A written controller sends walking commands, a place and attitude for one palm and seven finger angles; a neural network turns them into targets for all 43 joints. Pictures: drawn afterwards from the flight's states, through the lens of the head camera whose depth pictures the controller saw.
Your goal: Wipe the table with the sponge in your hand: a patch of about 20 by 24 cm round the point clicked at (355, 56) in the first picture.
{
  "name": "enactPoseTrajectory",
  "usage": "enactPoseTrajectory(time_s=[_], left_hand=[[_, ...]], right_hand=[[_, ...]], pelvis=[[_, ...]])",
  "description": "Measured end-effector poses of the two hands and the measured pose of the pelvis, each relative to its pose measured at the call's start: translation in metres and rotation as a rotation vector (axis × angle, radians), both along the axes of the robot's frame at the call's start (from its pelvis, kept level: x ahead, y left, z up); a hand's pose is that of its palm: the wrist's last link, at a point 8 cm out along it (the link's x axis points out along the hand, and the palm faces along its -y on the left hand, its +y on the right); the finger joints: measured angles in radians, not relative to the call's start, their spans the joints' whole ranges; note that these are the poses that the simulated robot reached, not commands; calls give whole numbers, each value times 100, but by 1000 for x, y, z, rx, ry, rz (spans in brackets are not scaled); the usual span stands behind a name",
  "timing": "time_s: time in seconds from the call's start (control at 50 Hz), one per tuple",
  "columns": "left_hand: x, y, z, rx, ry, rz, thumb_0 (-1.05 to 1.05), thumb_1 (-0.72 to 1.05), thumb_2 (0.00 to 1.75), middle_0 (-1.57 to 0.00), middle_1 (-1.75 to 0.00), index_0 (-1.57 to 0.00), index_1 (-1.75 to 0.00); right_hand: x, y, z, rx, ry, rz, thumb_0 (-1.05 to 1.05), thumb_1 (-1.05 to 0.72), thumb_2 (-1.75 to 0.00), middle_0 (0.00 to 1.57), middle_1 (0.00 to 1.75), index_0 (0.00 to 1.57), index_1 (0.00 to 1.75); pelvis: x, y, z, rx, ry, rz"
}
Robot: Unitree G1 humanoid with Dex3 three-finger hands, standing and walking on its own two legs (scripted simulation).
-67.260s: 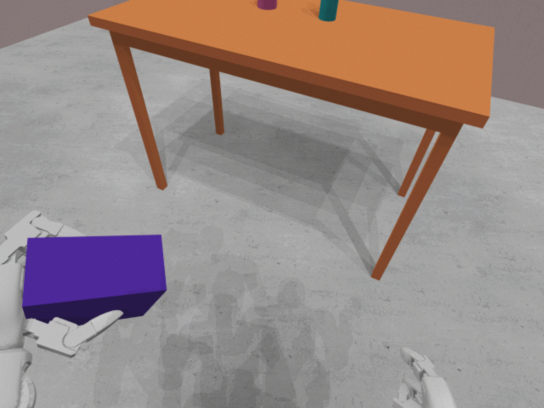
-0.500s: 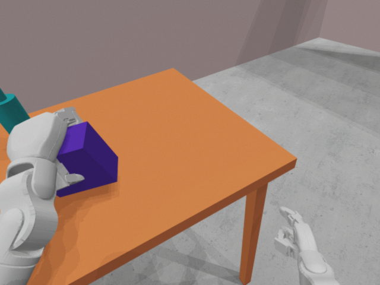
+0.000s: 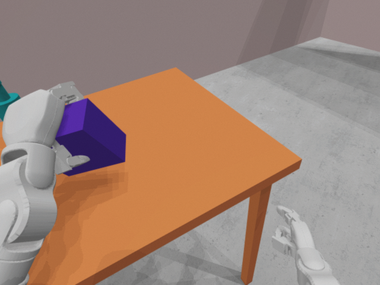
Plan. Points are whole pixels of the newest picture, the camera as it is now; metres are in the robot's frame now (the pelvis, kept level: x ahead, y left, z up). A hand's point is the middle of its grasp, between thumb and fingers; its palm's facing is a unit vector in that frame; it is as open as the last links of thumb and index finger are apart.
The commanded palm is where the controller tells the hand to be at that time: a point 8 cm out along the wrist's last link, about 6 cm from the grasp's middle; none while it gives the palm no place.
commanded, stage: lift the sponge slowly off the table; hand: left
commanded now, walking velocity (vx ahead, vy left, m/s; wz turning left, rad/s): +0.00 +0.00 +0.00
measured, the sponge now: (84, 146) +0.27 +0.25 +0.21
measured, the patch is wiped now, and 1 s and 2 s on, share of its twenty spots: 0.90 0.90 0.90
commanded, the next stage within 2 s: bring the sponge back beside the body in 0.06 s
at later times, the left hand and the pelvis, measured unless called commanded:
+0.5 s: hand (53, 139) +0.24 +0.27 +0.26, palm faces +0.43 -0.17 -0.89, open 10.4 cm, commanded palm +0.17 +0.27 +0.32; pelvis -0.01 +0.00 +0.00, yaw +0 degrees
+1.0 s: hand (41, 149) +0.21 +0.27 +0.26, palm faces +0.45 -0.17 -0.88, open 10.4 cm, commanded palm +0.15 +0.28 +0.31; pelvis -0.01 +0.00 +0.00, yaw +0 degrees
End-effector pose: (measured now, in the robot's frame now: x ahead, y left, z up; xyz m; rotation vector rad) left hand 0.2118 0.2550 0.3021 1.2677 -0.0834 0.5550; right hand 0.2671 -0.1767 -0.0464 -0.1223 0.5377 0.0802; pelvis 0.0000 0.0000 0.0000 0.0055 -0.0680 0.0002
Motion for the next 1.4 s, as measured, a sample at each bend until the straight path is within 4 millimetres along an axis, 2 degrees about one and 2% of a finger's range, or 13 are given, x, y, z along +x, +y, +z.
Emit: enactPoseTrajectory(time_s=[0.16,0.32,0.5,0.62,0.82,0.98,1.2,1.4], left_hand=[[2,9,-1,-22,8,38,-1,-55,106,-67,-132,-74,-129],[-6,7,-8,-28,26,29,-1,-55,106,-67,-132,-74,-129],[-16,14,-5,-9,21,57,-1,-55,106,-67,-132,-74,-129],[-21,20,-11,-20,40,75,-1,-55,106,-67,-132,-74,-129],[-32,11,-8,-5,10,23,-1,-55,106,-67,-132,-74,-129],[-39,19,-6,-7,-1,51,-1,-55,106,-67,-132,-74,-129],[-52,15,-10,-9,-9,33,-1,-55,106,-67,-132,-74,-129],[-61,22,-9,2,-10,67,-1,-55,106,-67,-132,-74,-129]], right_hand=[[-4,2,2,8,-2,7,1,-90,-90,20,30,19,30],[-5,1,3,0,-9,5,1,-90,-90,20,30,19,30],[-6,1,5,-3,-18,3,1,-90,-90,20,30,19,30],[-6,1,5,-10,-25,3,1,-90,-90,20,30,19,30],[-6,6,7,-5,-31,0,1,-90,-90,20,30,19,30],[-8,8,7,-1,-29,7,1,-90,-90,20,30,19,30],[-8,8,7,-11,-34,6,1,-90,-90,20,30,19,30],[-9,8,8,-7,-39,9,1,-90,-90,20,30,19,30]], pelvis=[[-3,-1,0,-1,3,-2],[-5,-1,-1,-2,-3,-3],[-7,-1,-1,-3,-7,-5],[-8,0,-1,-5,-9,1],[-8,3,-1,-4,-17,-4],[-9,4,-1,-6,-16,-5],[-9,5,-1,-6,-24,-5],[-9,4,-1,-7,-22,-6]])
